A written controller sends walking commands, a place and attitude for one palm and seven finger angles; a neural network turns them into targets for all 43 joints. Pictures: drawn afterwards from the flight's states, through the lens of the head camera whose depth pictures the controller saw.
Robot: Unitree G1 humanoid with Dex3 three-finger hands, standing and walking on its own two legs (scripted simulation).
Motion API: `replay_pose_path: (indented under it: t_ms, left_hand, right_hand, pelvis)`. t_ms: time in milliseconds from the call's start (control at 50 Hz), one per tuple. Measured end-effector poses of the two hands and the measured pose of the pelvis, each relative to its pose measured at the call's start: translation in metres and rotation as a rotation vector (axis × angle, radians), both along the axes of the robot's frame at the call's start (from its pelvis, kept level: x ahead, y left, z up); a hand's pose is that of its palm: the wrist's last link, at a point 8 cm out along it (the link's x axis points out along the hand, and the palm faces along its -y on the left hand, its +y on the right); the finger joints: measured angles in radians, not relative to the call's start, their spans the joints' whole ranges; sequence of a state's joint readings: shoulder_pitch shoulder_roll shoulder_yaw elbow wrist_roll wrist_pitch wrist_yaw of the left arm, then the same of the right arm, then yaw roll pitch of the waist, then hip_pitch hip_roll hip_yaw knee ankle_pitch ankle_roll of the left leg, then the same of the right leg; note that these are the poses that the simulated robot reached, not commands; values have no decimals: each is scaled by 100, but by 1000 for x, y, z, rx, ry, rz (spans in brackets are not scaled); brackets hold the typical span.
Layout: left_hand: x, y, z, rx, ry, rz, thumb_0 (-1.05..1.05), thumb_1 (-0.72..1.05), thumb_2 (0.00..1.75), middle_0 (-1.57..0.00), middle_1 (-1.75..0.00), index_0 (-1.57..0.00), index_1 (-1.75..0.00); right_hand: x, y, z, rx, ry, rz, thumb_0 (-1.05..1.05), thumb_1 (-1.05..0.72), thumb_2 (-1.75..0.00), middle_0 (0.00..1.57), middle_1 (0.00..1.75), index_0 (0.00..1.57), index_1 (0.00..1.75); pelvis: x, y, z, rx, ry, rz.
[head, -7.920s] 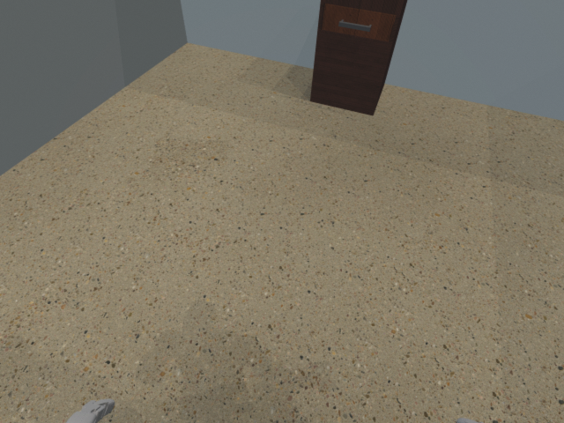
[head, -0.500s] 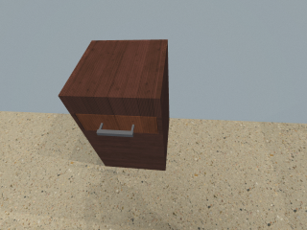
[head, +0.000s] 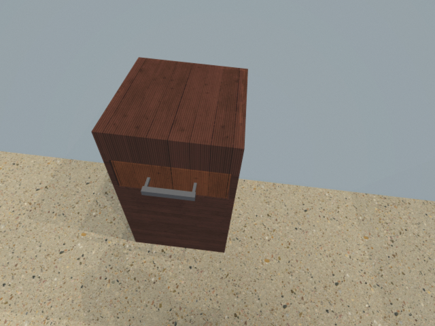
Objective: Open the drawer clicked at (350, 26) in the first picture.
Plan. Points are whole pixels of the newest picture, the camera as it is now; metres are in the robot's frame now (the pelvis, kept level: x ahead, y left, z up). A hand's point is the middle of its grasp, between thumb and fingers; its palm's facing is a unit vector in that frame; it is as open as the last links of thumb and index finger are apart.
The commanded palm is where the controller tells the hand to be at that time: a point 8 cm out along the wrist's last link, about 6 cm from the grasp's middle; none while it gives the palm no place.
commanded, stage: come to a stop and stand still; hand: left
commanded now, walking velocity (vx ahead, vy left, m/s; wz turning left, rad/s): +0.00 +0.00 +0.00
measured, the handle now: (170, 188) +0.55 +0.20 -0.24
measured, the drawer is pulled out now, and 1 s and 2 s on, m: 0.00 0.00 0.00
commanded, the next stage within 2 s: look again from close up in 0.28 s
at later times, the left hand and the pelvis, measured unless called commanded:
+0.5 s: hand out of the picture +0.02 +0.19 -0.18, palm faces +0.01 -0.98 -0.21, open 7.4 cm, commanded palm none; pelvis +0.00 +0.01 -0.01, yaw +1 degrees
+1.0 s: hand out of the picture -0.07 +0.16 -0.18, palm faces +0.05 -0.98 -0.17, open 7.4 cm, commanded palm none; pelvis -0.05 -0.01 +0.00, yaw +0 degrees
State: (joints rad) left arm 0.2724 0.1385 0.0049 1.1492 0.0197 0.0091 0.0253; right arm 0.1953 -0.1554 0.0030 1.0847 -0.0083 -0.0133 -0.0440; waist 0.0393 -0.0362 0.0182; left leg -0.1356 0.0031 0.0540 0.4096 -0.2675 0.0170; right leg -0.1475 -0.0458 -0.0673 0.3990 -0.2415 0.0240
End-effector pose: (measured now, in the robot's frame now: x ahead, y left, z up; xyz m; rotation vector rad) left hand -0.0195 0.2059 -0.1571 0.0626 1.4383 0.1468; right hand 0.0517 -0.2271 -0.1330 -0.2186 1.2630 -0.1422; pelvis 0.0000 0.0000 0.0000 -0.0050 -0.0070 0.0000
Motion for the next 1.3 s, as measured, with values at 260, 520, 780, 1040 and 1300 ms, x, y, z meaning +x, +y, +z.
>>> replay_pose_path:
  t_ms: [260,520,780,1040,1300]
  left_hand:
    - [24,32,6,58,-11,-36,0,91,89,-20,-30,-19,-30]
    - [32,28,8,86,-88,-62,0,91,89,-20,-30,-20,-30]
    - [5,10,6,71,-163,-49,0,92,89,-20,-30,-20,-30]
    - [-66,1,4,38,-32,-21,0,91,89,-20,-30,-20,-30]
    - [-96,3,8,13,68,27,0,91,89,-20,-30,-19,-30]
  right_hand:
    - [-71,25,-9,38,185,-75,1,-92,-90,20,29,20,30]
    - [-68,15,-16,45,114,-70,1,-91,-90,20,30,21,30]
    - [-38,-13,-9,24,-61,-32,1,-91,-90,19,29,20,30]
    - [-108,-3,-12,48,86,-54,1,-91,-90,19,29,20,30]
    - [-165,14,-12,59,251,-114,1,-91,-90,20,29,20,30]
  pelvis:
    - [8,14,0,6,-9,-5]
    - [2,5,-7,8,3,14]
    - [-27,-7,-8,-2,-52,5]
    - [-54,-6,-4,-4,-46,8]
    - [-53,3,-3,-10,-9,17]
